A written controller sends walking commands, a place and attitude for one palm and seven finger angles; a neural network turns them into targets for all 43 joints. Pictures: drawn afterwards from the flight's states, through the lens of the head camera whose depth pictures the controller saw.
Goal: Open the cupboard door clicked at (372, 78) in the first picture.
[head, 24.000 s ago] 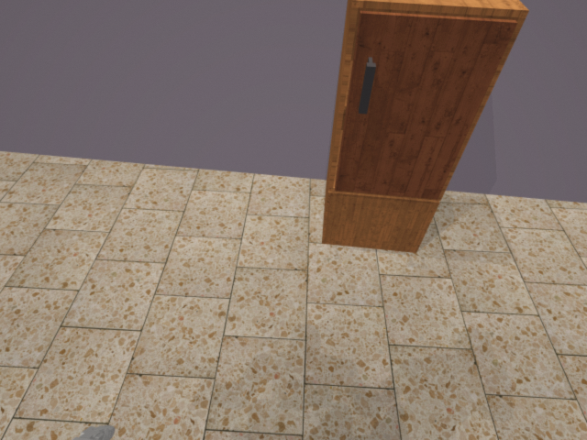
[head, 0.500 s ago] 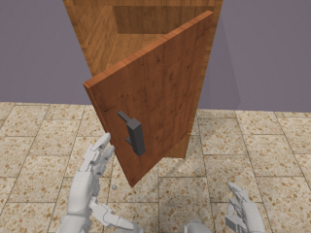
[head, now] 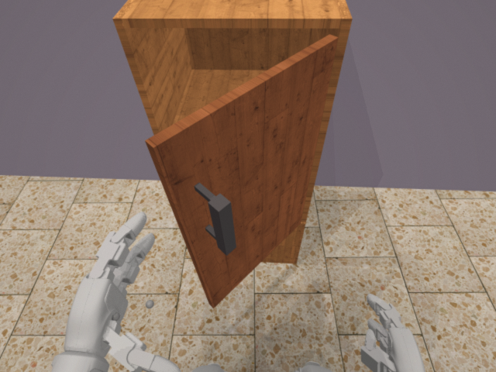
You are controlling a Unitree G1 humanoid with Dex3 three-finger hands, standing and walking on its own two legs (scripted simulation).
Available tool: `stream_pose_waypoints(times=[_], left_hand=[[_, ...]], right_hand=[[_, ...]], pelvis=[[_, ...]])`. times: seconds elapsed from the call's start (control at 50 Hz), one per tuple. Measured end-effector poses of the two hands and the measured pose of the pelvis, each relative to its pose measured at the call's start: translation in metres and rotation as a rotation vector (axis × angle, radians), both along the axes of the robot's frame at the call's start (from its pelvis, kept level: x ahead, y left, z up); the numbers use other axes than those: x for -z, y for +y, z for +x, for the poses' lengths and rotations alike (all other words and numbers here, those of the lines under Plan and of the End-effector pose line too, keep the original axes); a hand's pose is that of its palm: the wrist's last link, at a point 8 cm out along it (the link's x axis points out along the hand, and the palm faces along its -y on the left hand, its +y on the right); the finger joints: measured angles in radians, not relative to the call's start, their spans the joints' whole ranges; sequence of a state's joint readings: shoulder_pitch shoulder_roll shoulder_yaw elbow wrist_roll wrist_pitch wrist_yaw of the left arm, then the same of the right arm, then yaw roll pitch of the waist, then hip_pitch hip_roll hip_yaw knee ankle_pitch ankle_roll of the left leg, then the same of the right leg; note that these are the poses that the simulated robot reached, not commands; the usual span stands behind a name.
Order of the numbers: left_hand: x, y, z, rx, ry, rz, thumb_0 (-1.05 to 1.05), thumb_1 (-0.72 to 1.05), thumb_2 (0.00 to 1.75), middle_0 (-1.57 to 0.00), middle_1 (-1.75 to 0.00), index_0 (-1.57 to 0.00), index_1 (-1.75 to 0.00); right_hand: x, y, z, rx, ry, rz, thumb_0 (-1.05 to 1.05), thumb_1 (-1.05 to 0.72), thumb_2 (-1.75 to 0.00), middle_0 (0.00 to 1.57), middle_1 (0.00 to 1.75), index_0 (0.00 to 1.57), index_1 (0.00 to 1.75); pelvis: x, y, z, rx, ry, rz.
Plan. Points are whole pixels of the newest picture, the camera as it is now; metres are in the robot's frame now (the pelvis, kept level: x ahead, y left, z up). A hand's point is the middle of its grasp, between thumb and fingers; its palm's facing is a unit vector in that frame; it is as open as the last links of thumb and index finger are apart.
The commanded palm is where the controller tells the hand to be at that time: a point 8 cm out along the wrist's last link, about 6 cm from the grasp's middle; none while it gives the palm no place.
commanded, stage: draw the hand back to the body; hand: left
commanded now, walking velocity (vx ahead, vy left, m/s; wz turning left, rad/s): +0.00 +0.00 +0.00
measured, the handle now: (214, 219) +0.34 +0.08 +0.07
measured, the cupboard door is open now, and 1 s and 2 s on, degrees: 49 49 49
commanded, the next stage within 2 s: step back with the hand held close in 1.32 s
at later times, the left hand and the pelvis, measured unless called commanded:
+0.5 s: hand (69, 281) +0.20 +0.22 +0.15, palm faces +0.24 -0.90 -0.36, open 14.3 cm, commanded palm +0.16 +0.26 +0.18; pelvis +0.01 +0.02 +0.05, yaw -1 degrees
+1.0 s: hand out of the picture +0.22 +0.28 +0.23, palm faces +0.46 -0.78 -0.42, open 8.5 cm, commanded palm +0.17 +0.32 +0.23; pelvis +0.02 +0.02 +0.07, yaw -2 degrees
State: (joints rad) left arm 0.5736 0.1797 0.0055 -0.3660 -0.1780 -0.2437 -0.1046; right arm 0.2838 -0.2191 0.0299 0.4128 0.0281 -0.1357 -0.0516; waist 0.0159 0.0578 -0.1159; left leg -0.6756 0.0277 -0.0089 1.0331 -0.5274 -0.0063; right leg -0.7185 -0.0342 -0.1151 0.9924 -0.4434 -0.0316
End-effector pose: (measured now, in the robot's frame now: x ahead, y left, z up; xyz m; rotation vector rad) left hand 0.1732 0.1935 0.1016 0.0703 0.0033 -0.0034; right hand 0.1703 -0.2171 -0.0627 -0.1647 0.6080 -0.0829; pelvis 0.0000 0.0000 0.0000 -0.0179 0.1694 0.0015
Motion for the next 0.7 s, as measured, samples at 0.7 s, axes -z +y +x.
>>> stream_pose_waypoints(times=[0.7], left_hand=[[-0.102, 0.093, -0.001, -0.337, -0.047, 0.360, 0.00, 0.18, 0.59, -0.18, -0.30, -0.18, -0.30]], right_hand=[[-0.051, 0.026, 0.018, -0.031, 0.010, -0.047, 0.01, -0.90, -0.90, 0.20, 0.30, 0.21, 0.30]], pelvis=[[-0.062, 0.022, 0.022, 0.020, -0.223, 0.001]])
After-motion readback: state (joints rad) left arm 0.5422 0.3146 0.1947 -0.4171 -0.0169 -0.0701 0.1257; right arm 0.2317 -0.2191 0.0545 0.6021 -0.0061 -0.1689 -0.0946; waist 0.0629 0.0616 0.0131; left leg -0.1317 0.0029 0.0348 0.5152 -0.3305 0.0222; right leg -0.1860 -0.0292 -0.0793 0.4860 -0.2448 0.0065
